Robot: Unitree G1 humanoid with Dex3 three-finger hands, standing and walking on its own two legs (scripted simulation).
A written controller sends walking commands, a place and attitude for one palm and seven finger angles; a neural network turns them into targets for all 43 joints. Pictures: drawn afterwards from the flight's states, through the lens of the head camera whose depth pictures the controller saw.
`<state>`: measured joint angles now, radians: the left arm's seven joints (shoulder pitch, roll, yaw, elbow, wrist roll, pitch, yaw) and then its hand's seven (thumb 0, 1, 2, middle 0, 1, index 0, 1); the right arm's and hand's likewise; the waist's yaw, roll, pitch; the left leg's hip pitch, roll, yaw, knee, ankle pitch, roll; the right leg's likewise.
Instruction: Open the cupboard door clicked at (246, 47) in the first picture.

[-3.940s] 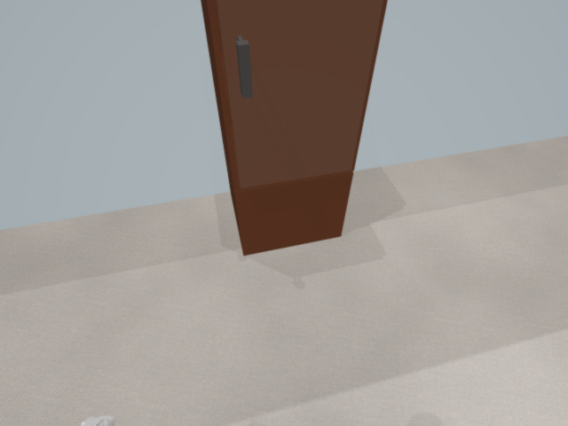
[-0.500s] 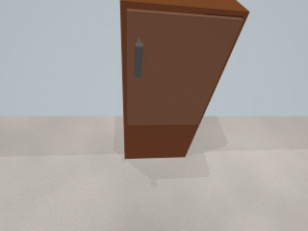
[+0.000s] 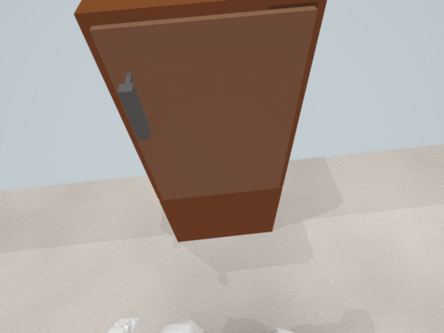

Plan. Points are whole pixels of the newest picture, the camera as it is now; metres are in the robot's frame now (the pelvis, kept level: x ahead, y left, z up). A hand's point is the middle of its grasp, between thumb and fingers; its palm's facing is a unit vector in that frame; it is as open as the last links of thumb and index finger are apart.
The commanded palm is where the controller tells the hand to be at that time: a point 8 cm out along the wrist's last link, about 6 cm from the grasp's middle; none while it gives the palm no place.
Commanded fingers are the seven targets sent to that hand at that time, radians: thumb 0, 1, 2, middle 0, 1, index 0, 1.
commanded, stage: come to a stop and stand still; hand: left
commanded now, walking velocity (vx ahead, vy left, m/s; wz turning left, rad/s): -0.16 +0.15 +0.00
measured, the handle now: (136, 106) +0.54 +0.20 +0.10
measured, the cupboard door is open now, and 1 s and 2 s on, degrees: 0 0 0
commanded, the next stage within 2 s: look again from close up in 1.14 s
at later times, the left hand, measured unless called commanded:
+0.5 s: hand out of the picture -0.05 +0.28 -0.17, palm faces +0.09 -0.97 -0.22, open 7.4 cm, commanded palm none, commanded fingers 0.00 0.90 0.90 -0.20 -0.30 -0.20 -0.30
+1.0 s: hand out of the picture -0.08 +0.23 -0.17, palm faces +0.02 -0.99 -0.16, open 7.3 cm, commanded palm none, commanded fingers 0.00 0.90 0.90 -0.20 -0.30 -0.20 -0.30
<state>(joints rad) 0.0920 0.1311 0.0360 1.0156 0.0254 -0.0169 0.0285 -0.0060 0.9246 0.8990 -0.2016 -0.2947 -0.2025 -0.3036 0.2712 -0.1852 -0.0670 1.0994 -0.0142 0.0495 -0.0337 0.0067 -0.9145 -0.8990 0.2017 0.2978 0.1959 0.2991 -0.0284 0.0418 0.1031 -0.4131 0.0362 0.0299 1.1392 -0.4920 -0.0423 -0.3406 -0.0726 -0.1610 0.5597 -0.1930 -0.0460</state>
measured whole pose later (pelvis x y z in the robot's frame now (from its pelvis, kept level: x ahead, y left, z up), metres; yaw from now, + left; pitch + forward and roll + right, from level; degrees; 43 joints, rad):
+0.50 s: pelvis -0.04 +0.07 +0.01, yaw +1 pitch -1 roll -1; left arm 0.29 0.24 0.06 1.05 0.03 0.06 0.02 0.00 0.91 0.90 -0.20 -0.29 -0.20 -0.30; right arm 0.23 -0.15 -0.02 1.02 -0.02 0.03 -0.03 0.01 -0.92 -0.90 0.20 0.30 0.20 0.30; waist 0.04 -0.05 0.04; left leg -0.20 -0.01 0.07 0.45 -0.25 0.05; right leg -0.44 -0.03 0.01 0.93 -0.36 0.02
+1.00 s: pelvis -0.08 +0.07 +0.01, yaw +0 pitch -2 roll +0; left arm 0.30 0.12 -0.01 1.14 0.01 0.01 0.04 0.01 0.92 0.90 -0.20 -0.29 -0.20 -0.30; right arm 0.33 -0.10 0.00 1.18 -0.01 0.01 -0.03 0.00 -0.91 -0.90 0.20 0.30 0.20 0.30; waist -0.02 0.00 0.01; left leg -0.19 -0.02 0.09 0.38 -0.16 0.05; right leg -0.14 0.00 -0.03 0.42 -0.25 -0.02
